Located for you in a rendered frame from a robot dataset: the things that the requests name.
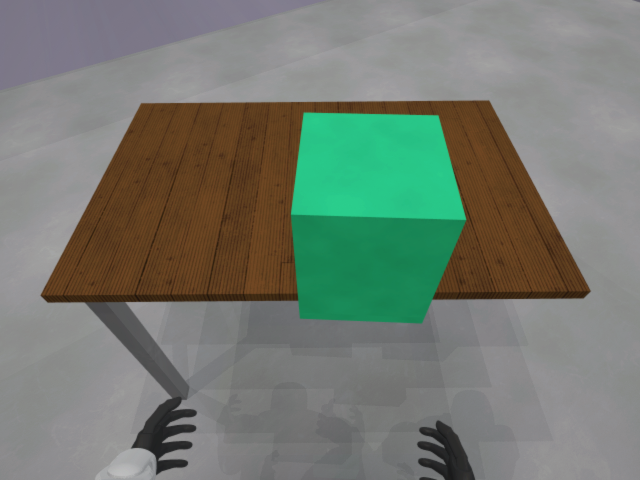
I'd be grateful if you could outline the carton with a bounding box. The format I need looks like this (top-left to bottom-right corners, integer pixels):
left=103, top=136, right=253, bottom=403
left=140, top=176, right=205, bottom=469
left=291, top=113, right=466, bottom=324

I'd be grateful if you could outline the left robot hand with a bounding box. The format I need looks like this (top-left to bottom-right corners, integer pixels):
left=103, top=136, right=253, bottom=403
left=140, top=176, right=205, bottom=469
left=131, top=397, right=197, bottom=475

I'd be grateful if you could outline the table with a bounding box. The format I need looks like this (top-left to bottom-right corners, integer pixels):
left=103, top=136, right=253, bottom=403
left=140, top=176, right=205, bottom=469
left=40, top=100, right=591, bottom=400

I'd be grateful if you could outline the left robot forearm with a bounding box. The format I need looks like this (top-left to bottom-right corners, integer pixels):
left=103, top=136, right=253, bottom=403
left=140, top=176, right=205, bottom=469
left=95, top=448, right=157, bottom=480

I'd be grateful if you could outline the right robot hand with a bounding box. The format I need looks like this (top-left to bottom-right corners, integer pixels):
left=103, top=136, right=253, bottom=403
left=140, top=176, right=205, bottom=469
left=417, top=420, right=475, bottom=480

